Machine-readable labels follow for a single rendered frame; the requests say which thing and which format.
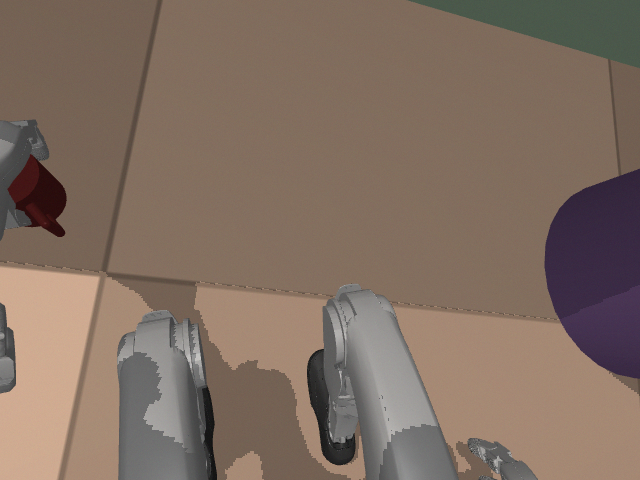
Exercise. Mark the mug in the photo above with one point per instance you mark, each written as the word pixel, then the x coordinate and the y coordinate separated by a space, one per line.
pixel 40 195

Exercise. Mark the right robot foot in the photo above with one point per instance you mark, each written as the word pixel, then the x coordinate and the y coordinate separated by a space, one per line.
pixel 336 453

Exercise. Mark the right robot hand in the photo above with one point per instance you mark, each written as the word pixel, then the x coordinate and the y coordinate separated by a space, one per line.
pixel 500 460

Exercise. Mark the left robot arm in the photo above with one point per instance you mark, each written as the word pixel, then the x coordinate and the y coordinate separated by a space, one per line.
pixel 7 345

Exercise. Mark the left robot hand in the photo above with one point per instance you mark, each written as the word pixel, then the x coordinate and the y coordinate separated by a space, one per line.
pixel 18 139

